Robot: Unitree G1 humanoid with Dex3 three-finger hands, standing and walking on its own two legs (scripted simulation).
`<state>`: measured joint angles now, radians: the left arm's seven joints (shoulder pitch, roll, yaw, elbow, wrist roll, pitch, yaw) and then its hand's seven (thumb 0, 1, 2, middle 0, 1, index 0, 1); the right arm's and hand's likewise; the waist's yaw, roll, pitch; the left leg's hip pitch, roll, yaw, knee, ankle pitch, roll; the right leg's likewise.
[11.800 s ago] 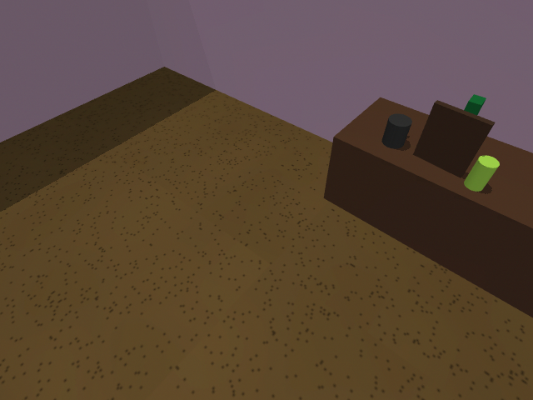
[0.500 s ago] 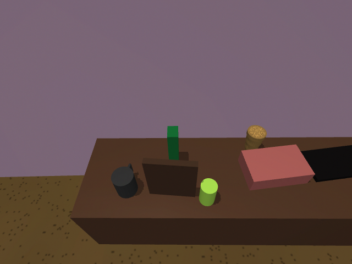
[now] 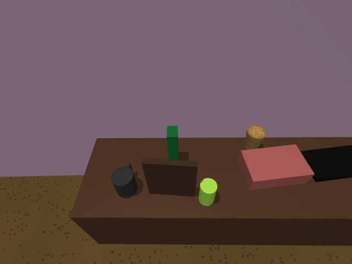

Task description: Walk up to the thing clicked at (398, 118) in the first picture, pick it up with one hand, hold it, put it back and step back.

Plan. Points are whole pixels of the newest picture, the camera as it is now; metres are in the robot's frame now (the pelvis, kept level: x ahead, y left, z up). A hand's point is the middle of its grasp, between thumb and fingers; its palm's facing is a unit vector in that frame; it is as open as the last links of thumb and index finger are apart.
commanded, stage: stand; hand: left
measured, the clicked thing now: (126, 178) +0.51 +0.24 -0.33
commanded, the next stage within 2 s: go down in 0.50 s
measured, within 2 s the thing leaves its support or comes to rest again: neither
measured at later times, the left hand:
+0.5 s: hand out of the picture +0.08 +0.26 -0.16, palm faces -0.04 -0.94 -0.35, open 7.4 cm
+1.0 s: hand out of the picture +0.16 +0.27 -0.15, palm faces +0.03 -0.93 -0.36, open 14.4 cm
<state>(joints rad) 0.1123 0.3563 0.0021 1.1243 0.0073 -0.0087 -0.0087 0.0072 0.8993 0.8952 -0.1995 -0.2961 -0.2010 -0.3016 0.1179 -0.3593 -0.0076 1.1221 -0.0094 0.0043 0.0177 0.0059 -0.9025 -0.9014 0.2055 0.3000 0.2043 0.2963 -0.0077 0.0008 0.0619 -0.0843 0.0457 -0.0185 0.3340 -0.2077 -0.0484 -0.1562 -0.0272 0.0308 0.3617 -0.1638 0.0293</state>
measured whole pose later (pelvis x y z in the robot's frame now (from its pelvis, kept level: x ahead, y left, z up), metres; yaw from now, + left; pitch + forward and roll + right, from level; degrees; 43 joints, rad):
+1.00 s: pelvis +0.00 +0.01 -0.02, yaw +1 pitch +5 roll +0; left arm 0.05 0.34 0.15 0.80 0.08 0.23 -0.05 0.01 0.07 0.20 -0.05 -0.04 -0.05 -0.04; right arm 0.22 -0.24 -0.02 0.73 0.03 -0.07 -0.03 0.01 -0.99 -0.92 0.21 0.30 0.20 0.30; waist -0.02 0.02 -0.01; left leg -0.36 0.03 -0.04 0.59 -0.33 -0.03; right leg -0.40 -0.04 0.02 0.56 -0.26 0.04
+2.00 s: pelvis +0.00 +0.02 -0.07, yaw +3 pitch +12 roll -3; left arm 0.41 0.39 0.20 0.06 0.01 0.56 -0.13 0.00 -0.49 0.08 -0.06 -0.03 -0.05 -0.05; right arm 0.27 -0.24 0.01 0.55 0.02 -0.20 -0.15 0.01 -0.86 -0.89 0.21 0.30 0.21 0.30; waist -0.03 0.04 -0.16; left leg -0.73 0.02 -0.11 1.06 -0.54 -0.04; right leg -0.73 -0.04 -0.03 0.98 -0.46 0.05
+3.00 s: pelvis -0.02 +0.02 -0.07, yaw +2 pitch +14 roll -3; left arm -0.38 0.70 0.56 0.91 -0.05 -0.02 -0.44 -0.01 -0.46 0.09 -0.05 -0.02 -0.03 -0.04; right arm 0.30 -0.27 0.04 0.70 -0.02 -0.24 -0.15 0.01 -0.88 -0.90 0.21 0.30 0.21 0.30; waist -0.06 -0.03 -0.08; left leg -0.78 0.03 -0.09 1.03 -0.49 -0.04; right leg -0.78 -0.02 -0.01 0.94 -0.40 0.05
